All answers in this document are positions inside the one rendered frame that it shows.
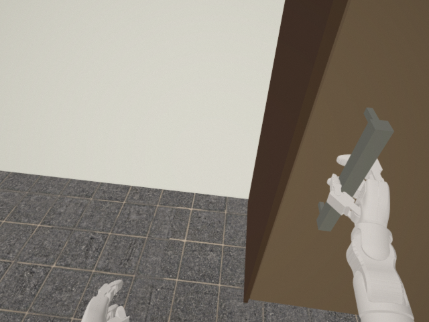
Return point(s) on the left robot hand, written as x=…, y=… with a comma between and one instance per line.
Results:
x=98, y=309

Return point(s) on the wardrobe door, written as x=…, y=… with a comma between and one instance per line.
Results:
x=379, y=60

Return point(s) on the right robot hand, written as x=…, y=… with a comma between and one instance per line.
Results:
x=372, y=196

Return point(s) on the robot right forearm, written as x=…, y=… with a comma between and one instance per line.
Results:
x=379, y=291

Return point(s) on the handle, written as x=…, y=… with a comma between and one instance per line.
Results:
x=372, y=141

